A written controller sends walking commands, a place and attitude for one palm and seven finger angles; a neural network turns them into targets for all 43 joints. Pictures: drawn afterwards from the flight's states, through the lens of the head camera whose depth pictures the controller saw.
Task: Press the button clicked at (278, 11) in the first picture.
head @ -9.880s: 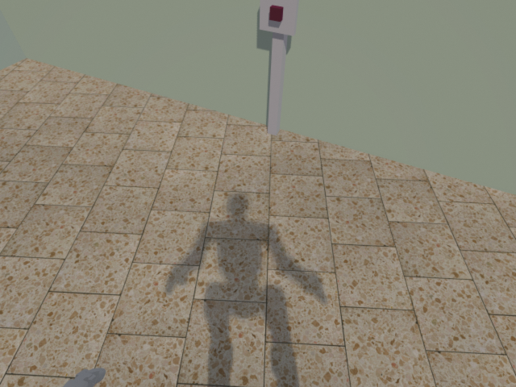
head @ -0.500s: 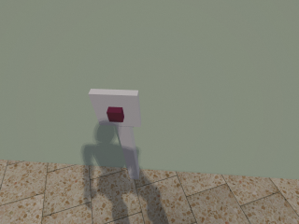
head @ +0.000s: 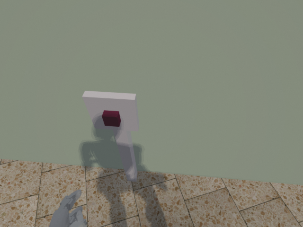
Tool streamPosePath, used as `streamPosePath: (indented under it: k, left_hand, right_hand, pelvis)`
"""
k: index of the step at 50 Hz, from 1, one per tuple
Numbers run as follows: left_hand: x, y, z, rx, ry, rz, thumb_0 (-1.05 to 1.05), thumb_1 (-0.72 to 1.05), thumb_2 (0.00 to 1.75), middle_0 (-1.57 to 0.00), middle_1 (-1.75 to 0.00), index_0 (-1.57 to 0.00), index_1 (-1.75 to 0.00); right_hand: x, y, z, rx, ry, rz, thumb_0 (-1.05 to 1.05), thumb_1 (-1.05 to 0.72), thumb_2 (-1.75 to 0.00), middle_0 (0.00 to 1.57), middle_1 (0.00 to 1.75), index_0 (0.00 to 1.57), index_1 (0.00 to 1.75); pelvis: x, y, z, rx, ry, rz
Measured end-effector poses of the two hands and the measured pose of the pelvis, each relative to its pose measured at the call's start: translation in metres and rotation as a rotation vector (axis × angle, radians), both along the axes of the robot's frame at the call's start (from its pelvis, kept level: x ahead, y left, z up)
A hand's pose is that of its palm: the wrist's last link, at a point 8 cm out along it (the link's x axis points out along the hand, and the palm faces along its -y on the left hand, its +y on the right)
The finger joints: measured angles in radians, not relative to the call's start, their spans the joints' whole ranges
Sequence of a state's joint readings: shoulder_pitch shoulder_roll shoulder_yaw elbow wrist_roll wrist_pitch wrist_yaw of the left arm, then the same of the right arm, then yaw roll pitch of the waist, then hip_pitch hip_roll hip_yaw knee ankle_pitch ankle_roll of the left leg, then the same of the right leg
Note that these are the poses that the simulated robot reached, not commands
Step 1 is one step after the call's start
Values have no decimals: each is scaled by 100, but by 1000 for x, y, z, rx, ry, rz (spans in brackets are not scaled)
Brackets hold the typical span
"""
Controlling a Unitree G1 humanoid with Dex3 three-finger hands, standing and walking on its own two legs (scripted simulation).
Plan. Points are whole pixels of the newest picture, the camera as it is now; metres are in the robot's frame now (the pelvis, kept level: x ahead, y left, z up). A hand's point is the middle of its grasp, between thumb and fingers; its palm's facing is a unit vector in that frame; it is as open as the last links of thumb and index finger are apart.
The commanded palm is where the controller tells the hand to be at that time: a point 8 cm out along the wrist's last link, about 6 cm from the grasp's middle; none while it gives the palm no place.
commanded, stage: raise the hand and make a fist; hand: left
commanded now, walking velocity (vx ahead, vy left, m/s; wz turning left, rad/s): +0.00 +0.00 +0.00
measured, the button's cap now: (111, 117) +0.48 +0.17 -0.04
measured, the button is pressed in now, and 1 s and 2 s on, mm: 0 0 0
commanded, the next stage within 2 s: aim a knuckle at the button in 1.86 s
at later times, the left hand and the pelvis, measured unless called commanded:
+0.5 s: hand (92, 221) +0.15 +0.17 -0.06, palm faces -0.10 -0.99 -0.07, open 3.9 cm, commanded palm +0.12 +0.23 -0.06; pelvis -0.05 -0.03 -0.12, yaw +1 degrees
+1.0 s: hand (80, 219) +0.16 +0.20 -0.06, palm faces -0.08 -1.00 -0.03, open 3.1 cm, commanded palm +0.13 +0.26 -0.05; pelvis -0.06 +0.01 -0.10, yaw +0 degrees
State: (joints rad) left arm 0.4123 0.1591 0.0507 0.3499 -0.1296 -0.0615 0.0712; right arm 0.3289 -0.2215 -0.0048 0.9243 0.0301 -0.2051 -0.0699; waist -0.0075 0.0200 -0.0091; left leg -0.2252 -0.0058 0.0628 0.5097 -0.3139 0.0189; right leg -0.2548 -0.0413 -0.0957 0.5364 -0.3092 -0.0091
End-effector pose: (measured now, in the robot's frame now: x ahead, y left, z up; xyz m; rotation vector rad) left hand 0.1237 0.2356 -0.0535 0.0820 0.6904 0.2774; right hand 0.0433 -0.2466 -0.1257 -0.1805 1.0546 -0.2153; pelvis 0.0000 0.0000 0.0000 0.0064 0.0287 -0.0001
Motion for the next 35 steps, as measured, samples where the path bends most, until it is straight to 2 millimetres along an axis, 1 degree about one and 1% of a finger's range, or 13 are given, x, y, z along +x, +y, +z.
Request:
streamPosePath:
  k: [3,4,6,8,11,14,17,19,21,24,26,30,35]
  left_hand:
    - [48,-2,39,6,-298,-61,1,92,90,-28,-39,-28,-39]
    - [56,-4,46,-3,-379,-88,1,92,90,-30,-42,-30,-41]
    - [61,-10,50,-34,-509,-153,1,92,90,-34,-46,-34,-45]
    - [51,-18,42,-66,-583,-226,0,91,90,-39,-51,-39,-50]
    - [18,-25,14,-97,-589,-308,0,91,90,-46,-59,-46,-59]
    - [-17,-20,-17,-102,-536,-286,0,90,90,-54,-68,-54,-67]
    - [-35,-7,-27,-64,-553,-216,1,90,90,-63,-77,-63,-76]
    - [-33,-2,-21,-25,-624,-209,1,90,90,-68,-83,-68,-82]
    - [-21,-1,-11,-3,-703,-246,2,90,90,-74,-89,-74,-88]
    - [6,-9,-2,-27,-753,-364,2,90,90,-82,-98,-82,-97]
    - [23,-16,-2,-70,-706,-436,1,90,90,-87,-104,-87,-103]
    - [32,-16,-10,-151,-535,-430,1,90,90,-98,-116,-98,-115]
    - [14,8,0,-82,-518,-279,1,90,90,-111,-131,-111,-130]
  right_hand:
    - [45,-18,12,-38,-190,19,2,-92,-89,20,30,20,30]
    - [61,-23,17,-47,-249,24,2,-92,-89,20,30,20,30]
    - [89,-31,29,-65,-358,44,2,-92,-89,20,30,20,30]
    - [115,-36,38,-80,-447,82,2,-91,-89,20,30,20,30]
    - [147,-39,43,-105,-544,158,1,-91,-89,20,30,20,30]
    - [169,-36,35,-126,-588,229,1,-91,-89,20,30,20,30]
    - [179,-25,15,-122,-593,279,1,-91,-90,20,30,20,30]
    - [178,-14,-3,-100,-574,298,1,-91,-90,19,30,20,30]
    - [170,-2,-23,-65,-542,301,1,-91,-89,20,30,20,30]
    - [146,14,-49,0,-474,269,1,-91,-89,20,30,20,30]
    - [124,21,-61,42,-419,218,1,-91,-89,20,30,20,30]
    - [78,24,-68,84,-313,97,1,-90,-89,20,30,21,30]
    - [41,11,-60,36,-247,35,2,-90,-89,20,30,21,30]
  pelvis:
    - [-4,-3,-8,2,48,4]
    - [-6,-5,-11,6,69,-3]
    - [-9,-9,-21,14,111,-17]
    - [-12,-14,-32,20,144,-23]
    - [-18,-20,-52,21,191,-16]
    - [-25,-25,-74,13,230,-2]
    - [-32,-28,-93,-10,253,15]
    - [-37,-29,-104,-26,262,23]
    - [-42,-28,-111,-41,268,28]
    - [-49,-27,-117,-54,271,27]
    - [-53,-24,-116,-53,273,22]
    - [-54,-19,-104,-38,271,6]
    - [-53,-11,-94,-30,269,-6]
